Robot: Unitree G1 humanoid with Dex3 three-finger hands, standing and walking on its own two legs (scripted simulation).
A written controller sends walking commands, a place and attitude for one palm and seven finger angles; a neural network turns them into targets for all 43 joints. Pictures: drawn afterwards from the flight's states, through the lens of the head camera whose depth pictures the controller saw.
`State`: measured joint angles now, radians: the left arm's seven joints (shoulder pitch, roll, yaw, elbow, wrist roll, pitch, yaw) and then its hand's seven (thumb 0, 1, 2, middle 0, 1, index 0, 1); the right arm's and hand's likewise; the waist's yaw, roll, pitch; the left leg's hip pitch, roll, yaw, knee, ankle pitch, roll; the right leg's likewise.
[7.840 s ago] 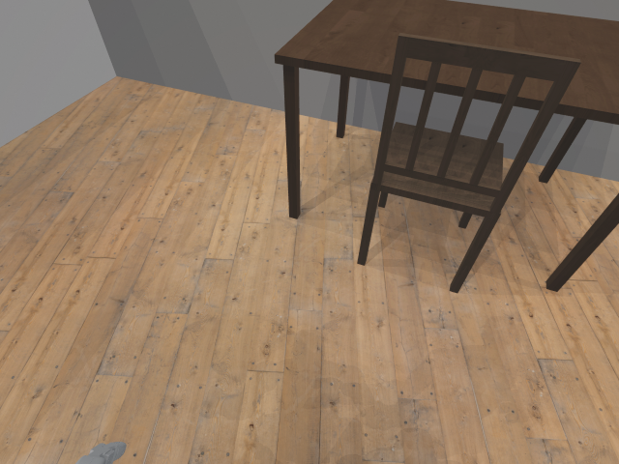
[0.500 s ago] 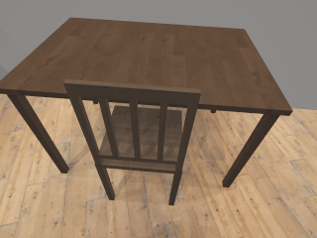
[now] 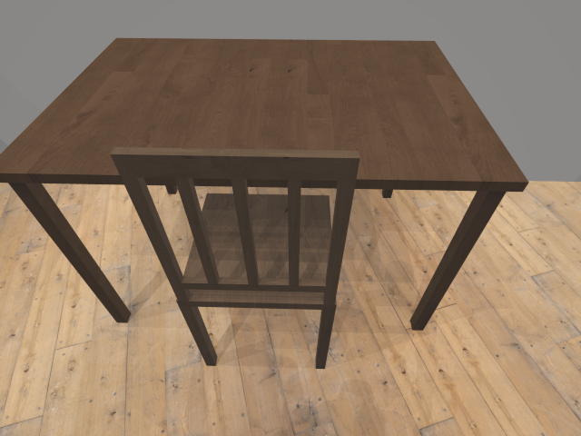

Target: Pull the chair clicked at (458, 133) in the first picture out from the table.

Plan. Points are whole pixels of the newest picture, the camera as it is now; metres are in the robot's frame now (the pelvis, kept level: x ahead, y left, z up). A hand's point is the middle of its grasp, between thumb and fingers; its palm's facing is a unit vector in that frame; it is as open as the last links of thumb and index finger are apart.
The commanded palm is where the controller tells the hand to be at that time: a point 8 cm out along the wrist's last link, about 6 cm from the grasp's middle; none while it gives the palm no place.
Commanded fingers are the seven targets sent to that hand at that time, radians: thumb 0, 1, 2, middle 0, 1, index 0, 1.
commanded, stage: look again from close up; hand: left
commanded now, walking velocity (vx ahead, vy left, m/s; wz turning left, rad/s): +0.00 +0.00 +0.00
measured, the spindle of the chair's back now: (247, 237) +0.51 +0.11 -0.08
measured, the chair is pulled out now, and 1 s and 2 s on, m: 0.00 0.00 0.00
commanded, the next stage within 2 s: none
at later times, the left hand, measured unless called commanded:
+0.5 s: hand out of the picture +0.00 +0.18 -0.18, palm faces +0.02 -0.99 -0.15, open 7.3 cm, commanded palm none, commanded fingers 0.00 0.90 0.90 -0.20 -0.30 -0.20 -0.30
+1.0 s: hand out of the picture +0.01 +0.19 -0.17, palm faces +0.02 -0.99 -0.17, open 7.3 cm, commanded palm none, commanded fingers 0.00 0.90 0.90 -0.20 -0.30 -0.20 -0.30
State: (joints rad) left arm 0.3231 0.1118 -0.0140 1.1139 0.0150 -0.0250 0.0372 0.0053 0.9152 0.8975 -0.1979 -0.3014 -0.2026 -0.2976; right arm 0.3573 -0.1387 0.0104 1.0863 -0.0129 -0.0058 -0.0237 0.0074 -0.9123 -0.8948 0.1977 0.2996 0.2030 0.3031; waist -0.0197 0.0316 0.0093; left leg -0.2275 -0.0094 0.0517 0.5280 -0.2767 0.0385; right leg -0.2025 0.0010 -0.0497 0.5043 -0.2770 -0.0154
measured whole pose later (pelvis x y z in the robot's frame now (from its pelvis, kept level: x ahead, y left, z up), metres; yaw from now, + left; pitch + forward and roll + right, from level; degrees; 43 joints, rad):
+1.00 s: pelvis +0.02 +0.03 +0.00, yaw -1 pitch -1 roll +0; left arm 0.31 0.13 -0.01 1.12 0.01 -0.01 0.04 0.00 0.91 0.90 -0.20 -0.30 -0.20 -0.30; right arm 0.28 -0.14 0.02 1.14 0.00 -0.03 -0.04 0.01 -0.92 -0.89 0.20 0.30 0.20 0.30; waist 0.01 -0.01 0.02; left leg -0.14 -0.06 0.08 0.42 -0.26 0.08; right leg -0.14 -0.05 -0.02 0.45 -0.28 0.03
